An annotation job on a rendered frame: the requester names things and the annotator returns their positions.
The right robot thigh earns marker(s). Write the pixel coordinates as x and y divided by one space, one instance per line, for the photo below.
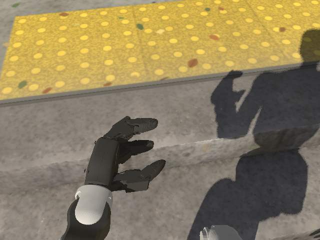
219 232

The left robot forearm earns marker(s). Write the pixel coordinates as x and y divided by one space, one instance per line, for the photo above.
89 216

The left robot hand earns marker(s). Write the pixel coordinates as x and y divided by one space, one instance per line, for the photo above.
114 148

